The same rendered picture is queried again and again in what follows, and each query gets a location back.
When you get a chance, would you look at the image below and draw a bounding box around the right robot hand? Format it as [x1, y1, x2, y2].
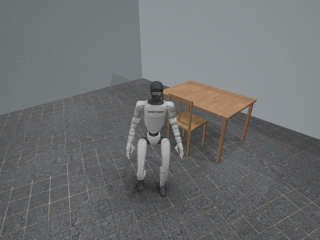
[126, 142, 135, 159]

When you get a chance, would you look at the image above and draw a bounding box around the robot right forearm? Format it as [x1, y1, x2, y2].
[127, 117, 138, 143]

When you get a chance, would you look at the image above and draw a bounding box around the right robot thigh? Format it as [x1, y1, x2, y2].
[137, 137, 148, 178]

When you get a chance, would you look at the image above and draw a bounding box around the table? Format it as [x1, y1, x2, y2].
[158, 80, 257, 163]

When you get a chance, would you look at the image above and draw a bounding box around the robot right upper arm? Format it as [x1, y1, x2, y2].
[133, 100, 146, 124]

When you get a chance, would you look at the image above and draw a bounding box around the humanoid robot head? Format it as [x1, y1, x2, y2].
[147, 81, 164, 105]

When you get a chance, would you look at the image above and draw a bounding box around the chair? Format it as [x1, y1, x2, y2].
[167, 92, 208, 157]

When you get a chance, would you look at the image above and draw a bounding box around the robot left forearm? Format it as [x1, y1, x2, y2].
[172, 118, 182, 143]

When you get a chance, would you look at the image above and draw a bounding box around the left robot hand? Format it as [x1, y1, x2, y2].
[175, 142, 184, 159]

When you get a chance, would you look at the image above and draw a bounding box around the robot left upper arm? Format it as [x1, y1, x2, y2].
[166, 101, 177, 125]

